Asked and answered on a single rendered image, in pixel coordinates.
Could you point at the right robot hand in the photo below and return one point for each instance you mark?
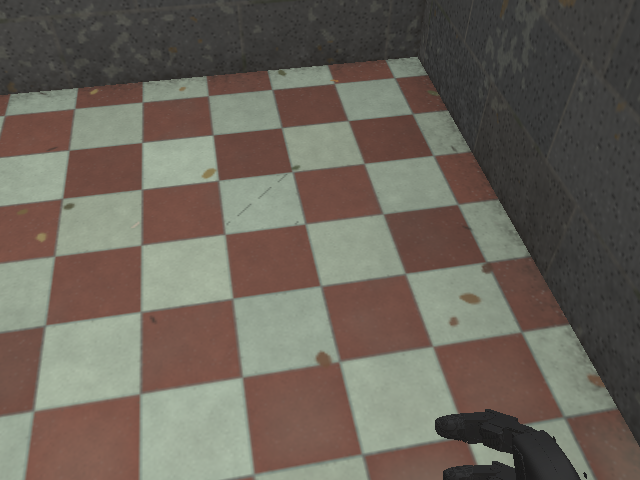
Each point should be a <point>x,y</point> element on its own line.
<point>536,454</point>

